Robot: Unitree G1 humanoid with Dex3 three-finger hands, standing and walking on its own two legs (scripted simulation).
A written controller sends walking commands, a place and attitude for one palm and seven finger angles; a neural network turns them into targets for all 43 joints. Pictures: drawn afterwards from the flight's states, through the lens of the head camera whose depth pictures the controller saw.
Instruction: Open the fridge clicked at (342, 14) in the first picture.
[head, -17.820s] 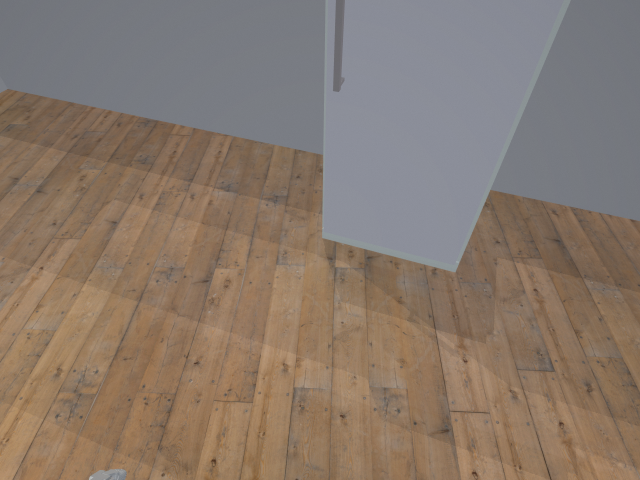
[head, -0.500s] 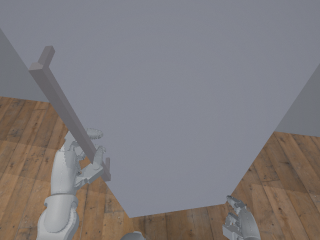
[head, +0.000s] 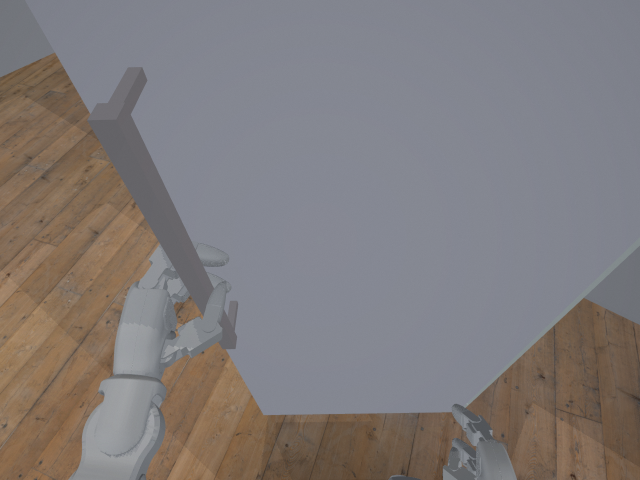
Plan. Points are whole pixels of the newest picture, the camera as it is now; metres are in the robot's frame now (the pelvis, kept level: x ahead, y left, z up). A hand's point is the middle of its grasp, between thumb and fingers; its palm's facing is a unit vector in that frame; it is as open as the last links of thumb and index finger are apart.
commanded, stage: walk backward, drawing the door open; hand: left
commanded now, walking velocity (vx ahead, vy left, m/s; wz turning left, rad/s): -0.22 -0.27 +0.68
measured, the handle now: (195, 252) +0.31 +0.14 +0.15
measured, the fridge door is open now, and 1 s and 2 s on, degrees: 36 69 62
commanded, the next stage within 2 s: stop walking and hold the door back in 0.62 s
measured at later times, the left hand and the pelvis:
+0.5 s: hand out of the picture +0.11 +0.06 +0.12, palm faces +0.45 -0.86 -0.24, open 6.0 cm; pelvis -0.07 -0.18 +0.01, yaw +23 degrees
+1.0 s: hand out of the picture +0.05 +0.00 +0.12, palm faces +0.73 -0.67 -0.16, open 5.2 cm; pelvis -0.11 -0.33 +0.00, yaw +41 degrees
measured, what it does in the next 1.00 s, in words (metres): steps to the right, turning left: right foot, then left foot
